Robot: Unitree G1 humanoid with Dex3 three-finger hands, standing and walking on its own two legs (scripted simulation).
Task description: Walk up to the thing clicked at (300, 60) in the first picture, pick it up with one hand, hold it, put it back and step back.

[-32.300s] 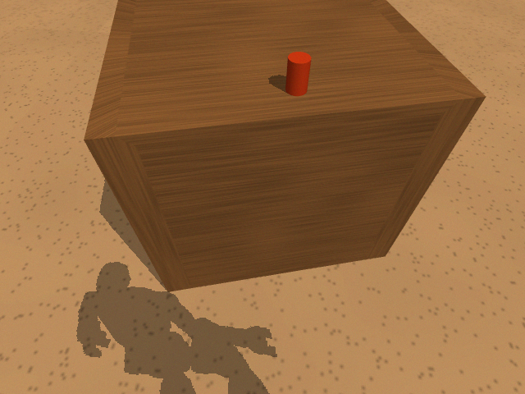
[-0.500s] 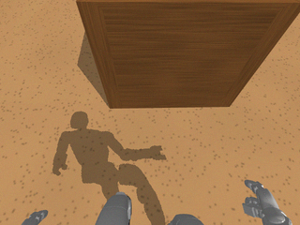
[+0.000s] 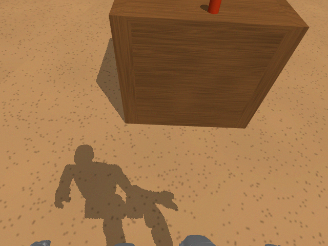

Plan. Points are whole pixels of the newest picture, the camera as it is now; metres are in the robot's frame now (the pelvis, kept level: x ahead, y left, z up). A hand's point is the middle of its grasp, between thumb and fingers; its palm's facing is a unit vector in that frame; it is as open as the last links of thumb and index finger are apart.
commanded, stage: step back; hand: right
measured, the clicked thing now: (215, 2) +1.09 -0.23 +0.08
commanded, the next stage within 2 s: stand in 0.80 s
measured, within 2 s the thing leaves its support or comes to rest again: neither
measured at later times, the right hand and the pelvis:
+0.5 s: hand out of the picture +0.06 -0.25 -0.15, palm faces -0.02 +0.94 -0.33, open 7.4 cm; pelvis +0.01 +0.00 +0.01, yaw -1 degrees
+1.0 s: hand (258, 241) +0.15 -0.25 -0.13, palm faces +0.00 +0.94 -0.35, open 7.4 cm; pelvis +0.03 +0.00 +0.01, yaw -1 degrees
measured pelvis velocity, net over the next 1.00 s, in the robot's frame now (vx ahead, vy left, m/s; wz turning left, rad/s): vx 0.03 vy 0.00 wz -0.01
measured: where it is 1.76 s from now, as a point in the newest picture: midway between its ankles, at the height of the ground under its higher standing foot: outside the picture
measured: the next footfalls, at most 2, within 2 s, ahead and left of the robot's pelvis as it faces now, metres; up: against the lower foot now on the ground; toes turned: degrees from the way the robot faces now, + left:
right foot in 0.06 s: +0.03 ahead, -0.14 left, +0.00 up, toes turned +0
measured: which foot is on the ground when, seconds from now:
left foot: down 0.00-1.00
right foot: up 0.00-0.04, down 0.06-1.00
